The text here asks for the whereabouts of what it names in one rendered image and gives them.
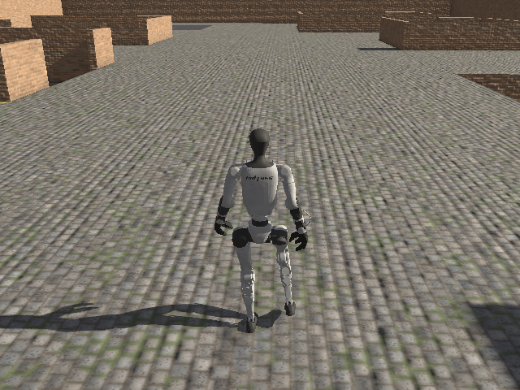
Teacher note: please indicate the robot left hand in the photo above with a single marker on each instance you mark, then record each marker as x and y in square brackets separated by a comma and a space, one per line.
[218, 229]

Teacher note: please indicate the left robot forearm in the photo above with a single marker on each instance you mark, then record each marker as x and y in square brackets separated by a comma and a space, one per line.
[222, 213]

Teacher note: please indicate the robot right hand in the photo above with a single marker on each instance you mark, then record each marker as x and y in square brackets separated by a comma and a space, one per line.
[303, 238]

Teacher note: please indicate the right robot forearm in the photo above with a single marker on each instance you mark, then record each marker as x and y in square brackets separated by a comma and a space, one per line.
[298, 218]

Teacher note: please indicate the robot torso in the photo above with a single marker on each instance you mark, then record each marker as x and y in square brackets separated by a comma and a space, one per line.
[259, 192]

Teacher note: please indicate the robot right thigh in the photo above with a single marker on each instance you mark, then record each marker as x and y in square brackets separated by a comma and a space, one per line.
[279, 238]

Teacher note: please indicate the left robot upper arm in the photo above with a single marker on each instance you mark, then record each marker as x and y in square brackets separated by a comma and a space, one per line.
[234, 172]

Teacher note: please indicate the right robot upper arm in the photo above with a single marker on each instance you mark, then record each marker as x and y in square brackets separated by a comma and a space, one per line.
[285, 172]

